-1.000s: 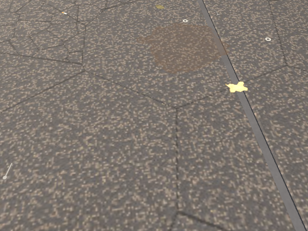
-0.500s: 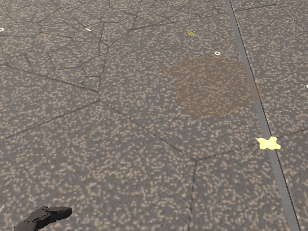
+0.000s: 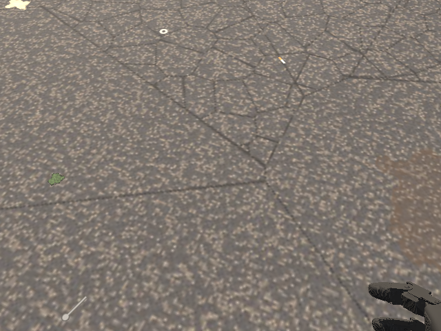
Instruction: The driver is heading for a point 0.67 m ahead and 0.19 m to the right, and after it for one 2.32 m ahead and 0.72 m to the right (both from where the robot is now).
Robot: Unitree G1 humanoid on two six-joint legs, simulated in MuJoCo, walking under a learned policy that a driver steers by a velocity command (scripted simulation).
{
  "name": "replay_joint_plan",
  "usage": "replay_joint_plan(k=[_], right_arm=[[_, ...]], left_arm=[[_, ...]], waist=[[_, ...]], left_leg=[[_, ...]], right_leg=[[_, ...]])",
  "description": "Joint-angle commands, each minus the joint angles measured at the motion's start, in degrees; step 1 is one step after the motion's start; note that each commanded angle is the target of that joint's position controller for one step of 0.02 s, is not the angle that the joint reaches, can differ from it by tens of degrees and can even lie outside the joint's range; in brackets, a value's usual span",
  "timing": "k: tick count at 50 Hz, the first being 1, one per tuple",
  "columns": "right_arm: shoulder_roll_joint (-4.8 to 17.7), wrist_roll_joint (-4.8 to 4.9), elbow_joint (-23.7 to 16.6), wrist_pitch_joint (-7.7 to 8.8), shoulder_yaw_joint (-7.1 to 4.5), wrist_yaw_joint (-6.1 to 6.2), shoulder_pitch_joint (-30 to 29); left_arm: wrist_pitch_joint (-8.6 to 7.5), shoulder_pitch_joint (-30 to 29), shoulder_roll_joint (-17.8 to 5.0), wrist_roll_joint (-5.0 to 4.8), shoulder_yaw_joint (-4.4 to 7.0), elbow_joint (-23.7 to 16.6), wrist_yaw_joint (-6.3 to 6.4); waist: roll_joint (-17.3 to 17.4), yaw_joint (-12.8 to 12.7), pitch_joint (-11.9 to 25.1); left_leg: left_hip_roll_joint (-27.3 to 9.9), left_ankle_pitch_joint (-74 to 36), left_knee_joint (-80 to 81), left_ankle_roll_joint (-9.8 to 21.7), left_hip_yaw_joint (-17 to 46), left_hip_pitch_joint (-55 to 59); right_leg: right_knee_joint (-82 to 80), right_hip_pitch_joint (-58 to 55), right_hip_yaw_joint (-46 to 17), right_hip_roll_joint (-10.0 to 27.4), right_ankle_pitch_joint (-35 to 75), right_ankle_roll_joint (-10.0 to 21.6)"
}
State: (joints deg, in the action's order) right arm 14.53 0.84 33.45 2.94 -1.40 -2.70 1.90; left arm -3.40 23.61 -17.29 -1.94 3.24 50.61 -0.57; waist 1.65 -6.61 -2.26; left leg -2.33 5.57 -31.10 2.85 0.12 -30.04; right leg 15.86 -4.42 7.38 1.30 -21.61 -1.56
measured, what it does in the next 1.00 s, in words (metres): walks ahead, turning right: left foot, then right foot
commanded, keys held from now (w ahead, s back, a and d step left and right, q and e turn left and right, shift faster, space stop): w+e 0.98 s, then w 0.02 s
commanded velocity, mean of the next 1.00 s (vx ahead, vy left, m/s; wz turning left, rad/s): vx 0.50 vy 0.00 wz -0.46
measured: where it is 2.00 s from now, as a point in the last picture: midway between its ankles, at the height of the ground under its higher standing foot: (354, 192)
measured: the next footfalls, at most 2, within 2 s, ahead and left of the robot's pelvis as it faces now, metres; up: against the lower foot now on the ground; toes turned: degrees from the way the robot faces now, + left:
left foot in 0.02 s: +0.18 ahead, +0.12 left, +0.00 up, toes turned +1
right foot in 0.54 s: +0.43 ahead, -0.17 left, +0.00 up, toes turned -20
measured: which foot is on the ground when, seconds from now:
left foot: up 0.00-0.00, down 0.02-0.56, up 0.58-1.00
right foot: down 0.00-0.02, up 0.04-0.52, down 0.54-1.00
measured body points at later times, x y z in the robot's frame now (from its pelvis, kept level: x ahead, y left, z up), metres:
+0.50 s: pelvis +0.26 -0.02 +0.00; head +0.29 -0.04 +0.45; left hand +0.52 +0.17 -0.09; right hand +0.22 -0.31 -0.13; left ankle +0.14 +0.12 -0.73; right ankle +0.39 -0.17 -0.71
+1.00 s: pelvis +0.53 -0.12 +0.01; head +0.55 -0.15 +0.45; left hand +0.72 +0.12 -0.10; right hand +0.62 -0.44 -0.07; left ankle +0.75 -0.08 -0.71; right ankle +0.39 -0.15 -0.73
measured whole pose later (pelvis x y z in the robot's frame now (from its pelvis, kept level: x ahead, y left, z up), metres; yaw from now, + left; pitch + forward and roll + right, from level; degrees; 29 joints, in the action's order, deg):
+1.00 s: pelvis +0.53 -0.12 +0.01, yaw -32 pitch +2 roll +0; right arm 16.0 0.3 39.5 6.2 -2.6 -1.5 0.8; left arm -1.8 21.1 -16.9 -1.4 4.3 42.8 1.1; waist 2.4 -5.0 -1.3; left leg -0.4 -0.7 -28.0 -2.3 5.1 -30.4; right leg 24.0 3.7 -11.6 -6.3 -21.2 4.0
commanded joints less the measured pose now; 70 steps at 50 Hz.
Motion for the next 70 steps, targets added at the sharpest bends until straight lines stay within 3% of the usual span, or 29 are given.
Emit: replay_joint_plan(k=[1,2,3,4,5,8,12,17,23,25,27,28,29,30,31,32,33,37,43,47,50,52,53,54,55,57,61,64,70], right_arm=[[11.44,-0.55,0.39,0.97,-5.12,1.00,15.32],[16.72,-1.88,1.63,0.40,-6.40,2.19,24.47],[17.16,-2.01,1.30,0.27,-5.96,2.23,24.13],[11.91,-1.54,1.48,0.48,-4.66,2.06,22.02],[10.01,-0.86,2.07,0.77,-3.95,1.93,18.74],[5.69,-1.35,3.05,2.26,-3.08,1.37,11.18],[6.24,-1.93,5.71,3.91,-3.84,1.89,9.86],[8.95,-1.57,8.12,3.40,-4.72,3.09,11.66],[11.88,0.31,11.13,1.24,-5.96,3.51,15.33],[13.65,0.71,11.02,0.35,-6.42,3.78,14.45],[13.16,1.05,10.51,-0.38,-5.96,3.99,13.26],[9.05,-1.01,9.24,0.16,-4.39,4.03,15.32],[3.42,-1.49,6.23,1.89,-2.44,3.41,18.51],[9.25,0.55,5.87,3.86,-3.40,2.65,11.98],[10.11,2.05,4.46,4.82,-3.59,2.35,8.06],[9.27,1.10,4.90,5.21,-3.42,2.83,7.74],[9.82,-0.55,5.57,5.02,-3.85,3.26,8.07],[7.95,-1.76,5.74,2.82,-3.77,3.12,9.13],[5.15,-1.16,2.59,2.95,-2.38,2.44,-3.01],[7.03,-0.40,1.32,3.97,-2.82,1.35,-6.35],[8.94,-0.26,2.32,4.77,-3.66,1.04,-2.19],[11.38,-1.49,5.33,5.30,-4.86,1.42,9.25],[14.96,-2.19,6.11,5.19,-5.58,1.54,16.86],[17.12,-1.52,9.68,4.39,-6.45,0.66,21.47],[11.53,0.28,8.73,4.33,-4.97,0.38,19.47],[8.51,-0.33,7.36,3.41,-3.64,0.53,13.21],[7.47,-0.39,7.83,2.94,-2.98,1.29,13.04],[10.51,0.39,8.63,2.34,-3.93,2.41,14.62],[11.28,0.97,10.14,0.59,-4.27,3.31,19.85]], left_arm=[[-0.17,-2.97,-10.22,-0.02,1.63,-2.74,0.52],[-0.79,-2.10,-4.90,1.70,-0.20,-5.03,0.36],[-1.70,2.75,-1.70,1.08,-1.32,-4.95,0.17],[-1.84,-1.65,-8.07,-0.58,0.62,-4.77,0.03],[-1.88,-5.07,-8.47,-1.13,0.99,-6.14,-0.03],[-0.24,-4.38,-5.60,0.08,1.23,-5.05,0.50],[1.70,-6.19,-2.60,0.17,1.02,-5.96,0.72],[1.17,-14.66,-1.06,0.74,0.17,-8.94,-0.96],[1.41,-22.23,-2.22,0.83,0.24,-13.74,-2.85],[1.78,-19.23,-4.07,0.84,1.30,-14.13,-2.99],[2.24,-3.86,-9.20,0.47,4.45,-10.53,-2.12],[2.90,2.78,-15.05,0.10,6.21,-9.20,-0.79],[2.01,-1.15,-18.46,0.14,6.19,-11.41,-1.00],[1.04,-0.93,-12.88,0.44,4.58,-12.38,-1.64],[0.19,-2.40,-10.35,0.85,3.85,-12.00,-1.67],[-0.28,-5.82,-8.97,0.81,3.37,-12.20,-1.66],[-0.42,-9.04,-6.83,0.96,2.78,-12.78,-1.34],[-0.71,-9.86,-7.35,1.39,2.75,-13.76,-0.06],[0.17,-5.37,-8.78,0.72,3.18,-12.00,1.52],[0.82,-2.43,-8.46,0.33,3.27,-10.62,1.79],[1.33,-3.35,-8.25,0.69,3.42,-10.58,2.07],[1.25,-3.57,-4.49,1.44,2.01,-10.76,1.67],[1.02,0.98,-1.50,2.51,0.84,-11.26,1.70],[0.39,7.76,-0.34,0.23,0.32,-11.14,1.56],[0.06,3.73,-5.94,-0.19,1.07,-10.54,1.57],[-0.61,-8.59,-7.44,1.38,1.42,-13.06,1.44],[-1.95,-10.08,-3.61,2.64,0.93,-14.46,0.91],[-2.11,-15.36,-1.23,2.69,-0.23,-16.02,0.65],[-3.12,-23.70,-2.78,1.42,0.01,-17.74,-0.29]], waist=[[-5.75,13.67,9.63],[3.52,15.81,19.29],[13.08,12.80,26.68],[6.73,14.22,19.57],[6.52,12.62,11.35],[5.54,7.12,4.31],[2.85,5.48,0.63],[1.04,7.98,-2.12],[0.54,9.61,-3.86],[2.39,7.01,-0.14],[1.10,-1.50,8.47],[-9.40,-2.25,13.12],[-19.20,3.97,20.58],[-9.23,-0.42,20.93],[-7.17,0.14,13.24],[-1.88,3.04,7.96],[-2.06,5.00,6.13],[-3.31,7.35,4.42],[-5.96,3.01,1.38],[-6.64,2.09,1.18],[-9.09,4.67,2.02],[-7.74,9.76,9.71],[1.84,10.27,18.45],[20.00,7.95,20.46],[10.94,9.63,14.01],[1.24,9.91,3.55],[4.20,7.05,3.43],[3.85,8.12,2.58],[3.75,10.48,1.88]], left_leg=[[1.38,-2.82,3.03,3.77,-1.04,28.21],[-13.50,-2.60,1.38,8.57,16.45,48.36],[-23.03,5.06,9.02,14.56,38.10,54.33],[-20.68,9.11,11.21,12.33,33.24,48.30],[-18.34,7.37,12.87,10.42,23.98,40.87],[-12.67,0.36,19.48,8.12,10.83,25.42],[-12.56,-7.59,23.73,8.62,2.06,21.37],[-11.70,-8.88,24.96,7.21,-6.47,23.75],[-15.01,-16.73,19.78,5.28,-10.38,34.56],[-14.66,-35.73,11.38,3.89,-11.99,36.25],[-10.97,-40.38,-10.66,0.72,-14.45,29.14],[-7.08,-11.55,-29.84,-2.43,-14.49,13.49],[5.72,28.63,-48.06,-5.44,-3.76,-8.21],[2.83,26.82,-50.05,-3.78,5.99,-13.97],[0.63,21.90,-47.44,-2.21,5.23,-16.46],[-2.05,17.38,-42.06,-1.87,5.12,-14.16],[-3.80,14.63,-36.99,-2.21,5.26,-10.27],[-3.85,8.95,-28.42,-5.21,3.85,-4.58],[0.58,-9.80,-4.47,-7.38,2.81,-1.23],[1.95,-9.53,2.11,-6.05,4.67,0.82],[1.99,-3.18,3.90,-3.53,4.46,5.12],[-0.87,-3.78,5.20,0.88,4.72,22.02],[-10.71,-2.24,3.27,6.41,18.49,38.55],[-19.10,14.49,12.75,14.96,45.06,49.46],[-18.12,26.69,15.94,13.60,47.07,45.89],[-13.05,16.63,17.05,10.87,32.62,32.36],[-7.48,-1.56,18.96,11.06,22.93,25.04],[-6.45,-4.11,20.03,11.30,18.97,20.55],[-5.77,0.25,17.32,8.48,19.79,17.60]], right_leg=[[18.50,10.78,-5.63,9.87,46.01,7.24],[39.08,27.97,-3.46,4.55,22.66,4.00],[52.84,40.14,-10.75,-2.47,-12.75,2.29],[57.40,45.09,-14.81,0.44,-10.78,2.34],[56.32,47.16,-13.10,2.78,-5.72,2.64],[51.42,39.79,-12.82,6.86,5.08,1.57],[47.33,41.43,-13.70,7.01,11.36,0.08],[30.22,41.63,-10.61,5.99,24.19,0.71],[21.33,43.06,-6.03,4.17,17.67,4.78],[21.40,36.09,-2.32,0.29,11.77,7.09],[17.43,13.86,-1.00,-5.12,13.06,10.87],[15.95,-2.30,-17.36,4.54,15.75,14.80],[5.03,-16.88,-51.96,16.62,0.52,26.74],[-0.84,-16.45,-53.61,17.53,-3.07,24.27],[-0.84,-10.34,-45.71,15.91,-0.23,21.82],[-0.44,-1.66,-38.85,13.32,6.84,19.79],[-0.57,4.44,-33.59,11.16,13.35,18.59],[-3.30,13.98,-26.17,7.79,26.62,18.72],[-2.66,18.03,-21.99,3.40,19.48,14.35],[1.69,13.60,-27.50,5.69,16.06,13.48],[6.76,9.97,-31.05,7.46,19.45,12.20],[20.20,11.55,-26.26,3.23,26.99,9.47],[37.11,21.54,-21.33,-2.28,13.20,6.74],[52.97,40.45,-16.82,-8.42,-11.84,3.10],[57.90,46.79,-19.44,-4.52,-10.13,3.27],[55.21,46.93,-14.63,-0.16,-1.14,3.37],[41.32,40.50,-12.36,2.37,2.68,1.74],[28.59,36.91,-10.48,1.23,7.55,-0.16],[14.17,27.00,-11.49,-2.08,20.98,-1.10]])
Over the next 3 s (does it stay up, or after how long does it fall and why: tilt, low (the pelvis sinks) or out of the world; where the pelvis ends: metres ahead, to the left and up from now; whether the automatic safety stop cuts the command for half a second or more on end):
stays up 1.49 -0.40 0.00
